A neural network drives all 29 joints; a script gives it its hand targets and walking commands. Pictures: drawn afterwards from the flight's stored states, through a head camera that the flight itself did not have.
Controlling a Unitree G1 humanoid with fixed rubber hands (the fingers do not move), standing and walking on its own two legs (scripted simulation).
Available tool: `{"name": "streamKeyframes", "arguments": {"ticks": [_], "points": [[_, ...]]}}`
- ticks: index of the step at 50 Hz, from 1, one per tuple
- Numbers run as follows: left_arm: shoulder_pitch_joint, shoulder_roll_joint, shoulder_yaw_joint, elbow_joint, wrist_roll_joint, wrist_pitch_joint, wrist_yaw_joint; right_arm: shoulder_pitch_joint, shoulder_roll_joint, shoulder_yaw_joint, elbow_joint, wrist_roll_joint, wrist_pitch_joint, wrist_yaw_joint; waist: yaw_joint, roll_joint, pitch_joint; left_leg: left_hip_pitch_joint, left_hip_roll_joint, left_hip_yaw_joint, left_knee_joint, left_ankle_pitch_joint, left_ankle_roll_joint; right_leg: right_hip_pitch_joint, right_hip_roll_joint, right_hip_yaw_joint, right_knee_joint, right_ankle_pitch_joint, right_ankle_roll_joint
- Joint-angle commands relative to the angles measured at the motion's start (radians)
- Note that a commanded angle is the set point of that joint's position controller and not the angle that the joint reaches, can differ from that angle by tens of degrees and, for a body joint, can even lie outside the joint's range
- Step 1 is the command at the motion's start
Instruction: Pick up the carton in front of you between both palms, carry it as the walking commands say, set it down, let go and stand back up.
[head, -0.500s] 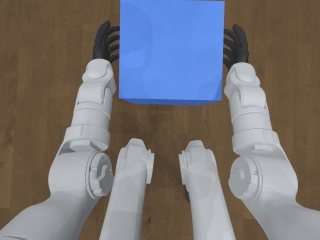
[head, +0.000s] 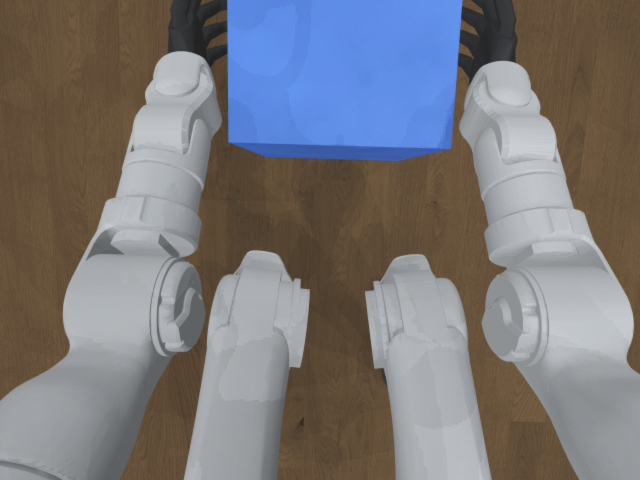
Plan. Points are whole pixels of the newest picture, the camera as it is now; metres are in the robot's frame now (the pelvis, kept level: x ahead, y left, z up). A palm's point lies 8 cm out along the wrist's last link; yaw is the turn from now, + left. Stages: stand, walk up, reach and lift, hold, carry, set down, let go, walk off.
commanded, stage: set down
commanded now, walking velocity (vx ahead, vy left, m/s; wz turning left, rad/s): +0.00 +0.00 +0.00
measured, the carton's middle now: (337, 70) +0.53 +0.01 -0.24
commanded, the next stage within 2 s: none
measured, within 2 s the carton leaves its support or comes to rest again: rests again in 0.28 s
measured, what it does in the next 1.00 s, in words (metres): stands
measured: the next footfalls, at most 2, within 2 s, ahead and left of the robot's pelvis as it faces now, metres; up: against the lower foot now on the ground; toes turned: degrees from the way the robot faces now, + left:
none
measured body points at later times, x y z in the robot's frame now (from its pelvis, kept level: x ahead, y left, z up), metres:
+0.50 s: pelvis -0.01 +0.00 -0.01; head +0.34 +0.01 +0.27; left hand +0.52 +0.16 -0.18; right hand +0.52 -0.15 -0.18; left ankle +0.10 +0.12 -0.35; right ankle +0.10 -0.11 -0.35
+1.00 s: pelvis -0.02 +0.00 -0.02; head +0.34 +0.00 +0.25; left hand +0.53 +0.17 -0.19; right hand +0.53 -0.15 -0.19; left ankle +0.10 +0.11 -0.35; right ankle +0.10 -0.11 -0.35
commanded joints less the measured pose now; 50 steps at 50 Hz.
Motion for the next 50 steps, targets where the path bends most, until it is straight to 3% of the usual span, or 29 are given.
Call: {"name": "streamKeyframes", "arguments": {"ticks": [1, 8, 17, 34, 44, 47, 50], "points": [[-0.606, -0.958, -0.394, -0.113, -0.082, -0.042, -0.257, -0.640, 0.971, 0.419, -0.128, 0.087, -0.042, 0.263, 0.007, -0.020, -1.240, 0.626, -0.018, 0.087, -0.122, 0.464, 0.027, 0.563, 0.003, -0.088, -0.153, 0.473, -0.026], [-0.612, -0.908, -0.319, -0.053, -0.037, -0.053, -0.280, -0.630, 0.926, 0.329, -0.044, 0.035, -0.052, 0.275, 0.003, -0.014, -1.063, 0.494, -0.014, 0.085, -0.114, 0.380, 0.035, 0.465, 0.004, -0.075, -0.150, 0.392, -0.041], [-0.660, -0.839, -0.295, -0.026, -0.030, -0.075, -0.280, -0.680, 0.858, 0.299, -0.021, 0.025, -0.075, 0.282, 0.003, -0.011, -0.963, 0.457, -0.005, 0.076, -0.099, 0.351, 0.046, 0.410, -0.001, -0.071, -0.128, 0.352, -0.050], [-0.562, -0.671, -0.118, 0.134, 0.095, -0.050, -0.305, -0.592, 0.678, 0.122, 0.136, -0.097, -0.052, 0.317, 0.001, -0.014, -0.659, 0.338, 0.003, 0.052, -0.117, 0.189, 0.067, 0.273, -0.013, -0.057, -0.135, 0.185, -0.069], [-0.504, -0.533, -0.064, 0.170, 0.129, -0.050, -0.297, -0.527, 0.545, 0.059, 0.183, -0.137, -0.050, 0.305, 0.001, -0.013, -0.598, 0.330, 0.018, 0.053, -0.115, 0.150, 0.056, 0.297, -0.028, -0.050, -0.137, 0.159, -0.064], [-0.456, -0.331, -0.008, 0.180, 0.130, -0.075, -0.248, -0.479, 0.353, 0.014, 0.194, -0.144, -0.073, 0.254, 0.000, -0.013, -0.621, 0.372, 0.034, 0.064, -0.112, 0.154, 0.040, 0.344, -0.041, -0.056, -0.136, 0.166, -0.046], [-0.312, 0.183, 0.071, 0.185, 0.108, -0.129, -0.121, -0.341, -0.158, -0.066, 0.190, -0.124, -0.124, 0.126, 0.002, -0.013, -0.701, 0.447, 0.065, 0.065, -0.110, 0.182, 0.024, 0.394, -0.071, -0.063, -0.130, 0.190, -0.023]]}}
